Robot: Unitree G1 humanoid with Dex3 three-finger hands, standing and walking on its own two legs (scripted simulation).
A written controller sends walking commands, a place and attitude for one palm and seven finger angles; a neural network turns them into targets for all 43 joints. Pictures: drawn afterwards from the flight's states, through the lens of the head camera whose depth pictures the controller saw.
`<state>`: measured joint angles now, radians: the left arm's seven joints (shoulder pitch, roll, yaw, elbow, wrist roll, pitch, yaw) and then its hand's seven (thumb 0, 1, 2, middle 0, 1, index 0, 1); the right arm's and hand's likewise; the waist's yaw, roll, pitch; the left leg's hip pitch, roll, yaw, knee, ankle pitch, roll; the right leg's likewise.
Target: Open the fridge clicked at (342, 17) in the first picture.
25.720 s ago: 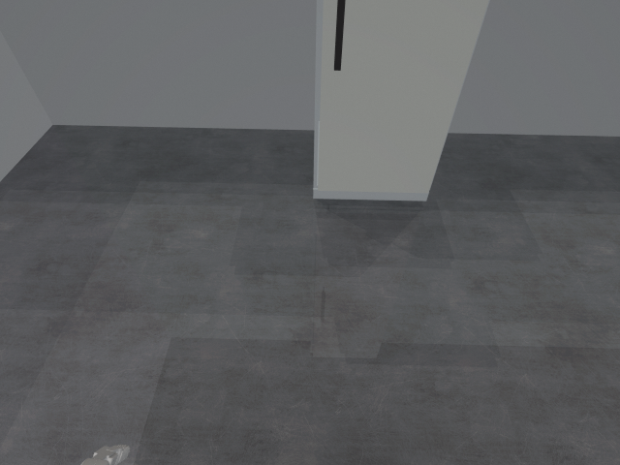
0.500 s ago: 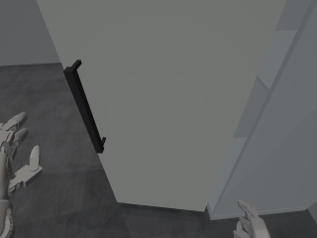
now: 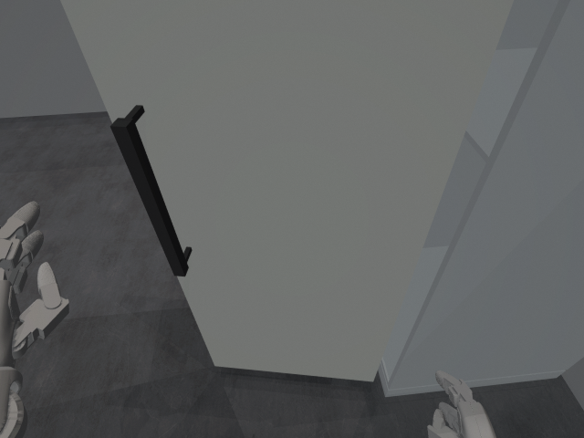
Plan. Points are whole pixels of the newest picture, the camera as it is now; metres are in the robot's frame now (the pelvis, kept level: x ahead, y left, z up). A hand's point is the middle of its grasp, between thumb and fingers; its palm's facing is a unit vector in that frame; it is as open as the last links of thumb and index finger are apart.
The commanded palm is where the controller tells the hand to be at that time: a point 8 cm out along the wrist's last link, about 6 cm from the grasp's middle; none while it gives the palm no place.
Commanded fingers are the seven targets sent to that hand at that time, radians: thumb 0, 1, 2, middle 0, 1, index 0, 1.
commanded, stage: step back with the hand held close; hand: left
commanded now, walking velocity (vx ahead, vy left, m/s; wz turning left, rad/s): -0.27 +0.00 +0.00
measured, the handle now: (162, 203) +0.44 +0.28 +0.08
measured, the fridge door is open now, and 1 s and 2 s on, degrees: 78 78 78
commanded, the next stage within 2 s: stop stepping back and stand still in 1.12 s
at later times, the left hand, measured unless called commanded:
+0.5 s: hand out of the picture +0.13 +0.31 +0.16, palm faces +0.47 -0.75 -0.47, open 7.4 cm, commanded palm +0.07 +0.34 +0.17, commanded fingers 0.00 0.90 0.90 -0.20 -0.30 -0.20 -0.30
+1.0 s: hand out of the picture +0.05 +0.30 +0.15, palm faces +0.47 -0.77 -0.43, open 7.4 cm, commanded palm -0.03 +0.34 +0.17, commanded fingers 0.00 0.90 0.90 -0.20 -0.30 -0.20 -0.30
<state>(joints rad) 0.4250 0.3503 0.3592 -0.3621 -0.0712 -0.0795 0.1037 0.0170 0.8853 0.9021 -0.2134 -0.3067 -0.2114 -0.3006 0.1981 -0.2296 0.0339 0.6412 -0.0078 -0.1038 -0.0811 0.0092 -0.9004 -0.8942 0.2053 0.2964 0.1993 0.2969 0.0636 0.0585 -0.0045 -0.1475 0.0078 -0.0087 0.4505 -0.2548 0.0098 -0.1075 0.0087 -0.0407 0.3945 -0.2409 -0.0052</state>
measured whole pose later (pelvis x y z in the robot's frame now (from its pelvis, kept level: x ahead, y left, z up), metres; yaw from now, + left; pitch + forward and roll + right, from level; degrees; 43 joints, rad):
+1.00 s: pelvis -0.14 +0.03 -0.02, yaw +5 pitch +1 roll -1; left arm 0.48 0.44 0.44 -0.55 -0.02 -0.26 0.14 0.01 0.88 0.90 -0.22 -0.31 -0.21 -0.30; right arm 0.19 -0.22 -0.01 0.59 -0.01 -0.10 -0.07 0.01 -0.90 -0.89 0.21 0.30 0.20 0.30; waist -0.01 -0.07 0.03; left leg -0.42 -0.02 0.00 0.63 -0.21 0.03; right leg -0.46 0.00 0.08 0.65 -0.23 0.05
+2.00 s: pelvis -0.28 +0.03 -0.01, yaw +1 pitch -1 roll -1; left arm 0.50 0.35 0.38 -0.38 -0.02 -0.20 0.17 0.01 0.88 0.90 -0.21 -0.31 -0.21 -0.30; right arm 0.31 -0.23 0.01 0.68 -0.02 -0.12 -0.08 0.01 -0.90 -0.89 0.21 0.30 0.20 0.30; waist 0.02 0.00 -0.05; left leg -0.33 0.04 0.04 0.59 -0.29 0.02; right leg -0.21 -0.01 -0.07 0.56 -0.33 0.00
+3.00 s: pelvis -0.28 +0.06 +0.00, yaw +2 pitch +0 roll -1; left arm 0.24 0.32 0.02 1.11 0.02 0.01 0.00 0.01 0.91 0.90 -0.21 -0.30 -0.20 -0.30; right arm 0.20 -0.28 -0.01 1.07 -0.02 0.02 -0.01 0.00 -0.90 -0.89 0.20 0.30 0.20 0.30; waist 0.01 0.02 0.04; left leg -0.28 -0.01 0.04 0.43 -0.15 0.04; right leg -0.17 -0.02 -0.05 0.41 -0.23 0.00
